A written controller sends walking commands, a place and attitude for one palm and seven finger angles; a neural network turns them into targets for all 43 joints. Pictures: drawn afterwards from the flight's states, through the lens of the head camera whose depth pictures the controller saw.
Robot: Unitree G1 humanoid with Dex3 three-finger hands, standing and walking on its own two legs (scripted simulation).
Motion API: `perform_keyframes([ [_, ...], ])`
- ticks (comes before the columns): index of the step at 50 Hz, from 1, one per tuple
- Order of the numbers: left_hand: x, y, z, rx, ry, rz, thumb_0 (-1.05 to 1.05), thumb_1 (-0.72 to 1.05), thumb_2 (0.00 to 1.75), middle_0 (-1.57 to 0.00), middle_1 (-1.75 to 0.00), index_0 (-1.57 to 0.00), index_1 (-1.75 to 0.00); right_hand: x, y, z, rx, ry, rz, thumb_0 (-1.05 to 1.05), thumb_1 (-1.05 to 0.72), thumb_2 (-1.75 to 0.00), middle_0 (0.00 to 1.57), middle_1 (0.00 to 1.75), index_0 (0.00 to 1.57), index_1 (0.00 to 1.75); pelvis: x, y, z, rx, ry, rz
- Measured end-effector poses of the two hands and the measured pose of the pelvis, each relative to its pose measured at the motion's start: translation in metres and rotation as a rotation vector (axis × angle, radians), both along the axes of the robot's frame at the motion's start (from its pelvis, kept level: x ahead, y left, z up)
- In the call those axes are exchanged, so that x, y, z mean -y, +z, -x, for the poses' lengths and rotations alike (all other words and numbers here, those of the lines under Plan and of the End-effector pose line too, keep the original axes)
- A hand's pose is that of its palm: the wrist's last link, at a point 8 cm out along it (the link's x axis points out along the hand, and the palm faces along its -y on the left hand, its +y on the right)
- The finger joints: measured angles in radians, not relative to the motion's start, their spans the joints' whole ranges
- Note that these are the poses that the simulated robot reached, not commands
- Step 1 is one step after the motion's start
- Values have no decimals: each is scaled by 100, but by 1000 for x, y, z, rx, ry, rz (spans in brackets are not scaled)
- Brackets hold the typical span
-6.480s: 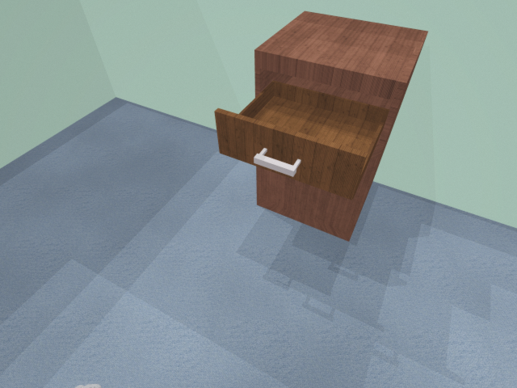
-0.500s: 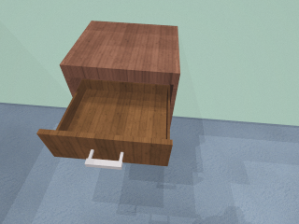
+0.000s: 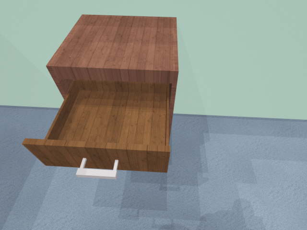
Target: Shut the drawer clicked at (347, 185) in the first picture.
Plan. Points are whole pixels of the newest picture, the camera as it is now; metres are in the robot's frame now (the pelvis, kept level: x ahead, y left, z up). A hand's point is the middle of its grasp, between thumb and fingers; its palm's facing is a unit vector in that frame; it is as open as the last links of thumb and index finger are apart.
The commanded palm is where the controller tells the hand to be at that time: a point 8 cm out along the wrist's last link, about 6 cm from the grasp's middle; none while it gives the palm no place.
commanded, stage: come to a stop and stand still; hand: left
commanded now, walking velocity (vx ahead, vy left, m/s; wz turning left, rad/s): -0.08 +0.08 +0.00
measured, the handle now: (98, 167) +0.31 +0.20 -0.10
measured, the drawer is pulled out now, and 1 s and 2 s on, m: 0.30 0.30 0.30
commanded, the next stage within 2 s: look again from close up in 0.74 s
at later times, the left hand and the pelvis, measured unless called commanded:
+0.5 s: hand out of the picture +0.03 +0.19 -0.16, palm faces +0.01 -0.97 -0.24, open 7.4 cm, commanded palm none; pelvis -0.02 +0.01 +0.01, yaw -1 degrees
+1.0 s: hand out of the picture -0.05 +0.16 -0.16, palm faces +0.02 -0.98 -0.19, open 7.4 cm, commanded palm none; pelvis -0.03 +0.00 +0.01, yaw +0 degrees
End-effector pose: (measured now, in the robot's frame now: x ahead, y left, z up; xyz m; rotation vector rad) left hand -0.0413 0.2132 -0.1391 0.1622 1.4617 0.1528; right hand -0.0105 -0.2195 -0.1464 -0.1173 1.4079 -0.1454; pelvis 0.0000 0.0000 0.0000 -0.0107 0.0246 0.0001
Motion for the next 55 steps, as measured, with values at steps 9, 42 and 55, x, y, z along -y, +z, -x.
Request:
perform_keyframes([
  [9,-14,-1,-53,150,5,-24,2,93,89,-21,-30,-20,-30,3,7,-32,97,1,45,1,-92,-90,19,30,20,30,-5,1,-6,17,-4,-10],
  [42,-7,8,4,52,-4,4,1,91,89,-20,-30,-20,-30,-3,11,25,-6,13,2,0,-91,-90,19,30,20,30,-2,12,27,39,-8,-24],
  [55,7,6,9,46,6,20,1,91,89,-20,-30,-20,-30,-1,10,31,-24,5,-5,1,-92,-90,20,30,20,30,5,12,28,37,-6,-24],
])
